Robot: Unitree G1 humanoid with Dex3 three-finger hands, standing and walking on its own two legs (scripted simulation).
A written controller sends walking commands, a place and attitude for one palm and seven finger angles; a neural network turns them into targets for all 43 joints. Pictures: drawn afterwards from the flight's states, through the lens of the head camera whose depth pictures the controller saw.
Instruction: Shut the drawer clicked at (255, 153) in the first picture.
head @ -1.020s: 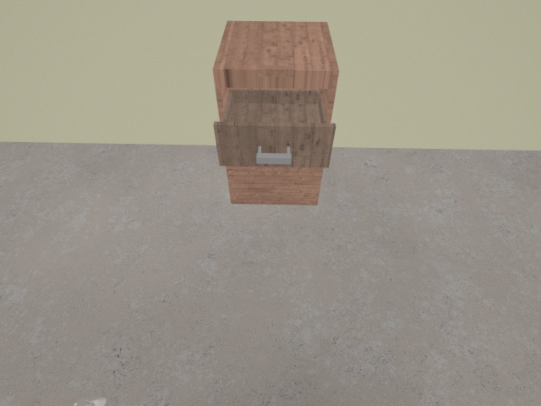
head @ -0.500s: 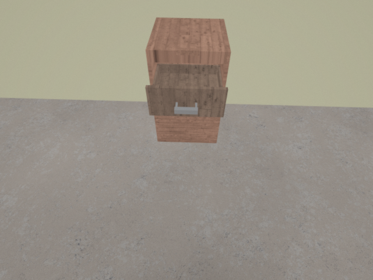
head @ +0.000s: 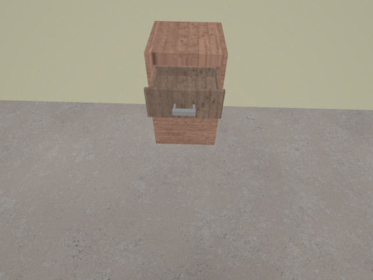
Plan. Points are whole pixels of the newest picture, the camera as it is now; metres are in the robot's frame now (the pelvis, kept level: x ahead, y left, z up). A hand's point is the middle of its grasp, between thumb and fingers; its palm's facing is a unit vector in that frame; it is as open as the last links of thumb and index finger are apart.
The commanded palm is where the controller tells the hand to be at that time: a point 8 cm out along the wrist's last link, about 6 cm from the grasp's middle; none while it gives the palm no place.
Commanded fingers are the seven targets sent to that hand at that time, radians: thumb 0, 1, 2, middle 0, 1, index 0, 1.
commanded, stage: look at it before walking up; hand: left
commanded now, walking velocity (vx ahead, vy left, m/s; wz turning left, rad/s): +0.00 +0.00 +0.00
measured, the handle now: (184, 109) +0.91 +0.07 -0.23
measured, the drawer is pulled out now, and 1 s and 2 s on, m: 0.22 0.22 0.22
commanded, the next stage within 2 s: walk to a spot facing it in 0.42 s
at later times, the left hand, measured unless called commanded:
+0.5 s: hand out of the picture +0.05 +0.24 -0.16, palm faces -0.01 -0.95 -0.31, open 7.3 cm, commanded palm none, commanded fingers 0.00 0.90 0.90 -0.20 -0.30 -0.20 -0.30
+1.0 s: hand out of the picture +0.03 +0.17 -0.17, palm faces -0.08 -0.97 -0.24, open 7.3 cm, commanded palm none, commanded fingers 0.00 0.90 0.90 -0.20 -0.30 -0.20 -0.30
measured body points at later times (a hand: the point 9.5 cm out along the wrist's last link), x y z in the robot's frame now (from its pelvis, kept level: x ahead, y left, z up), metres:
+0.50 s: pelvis +0.00 +0.00 +0.00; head +0.00 +0.01 +0.45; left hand +0.05 +0.29 -0.14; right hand +0.07 -0.28 -0.14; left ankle +0.00 +0.13 -0.75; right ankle +0.00 -0.12 -0.75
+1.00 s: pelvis +0.00 -0.02 -0.02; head +0.00 -0.04 +0.43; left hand +0.04 +0.22 -0.16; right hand +0.01 -0.28 -0.17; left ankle +0.01 +0.12 -0.69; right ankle -0.01 -0.10 -0.75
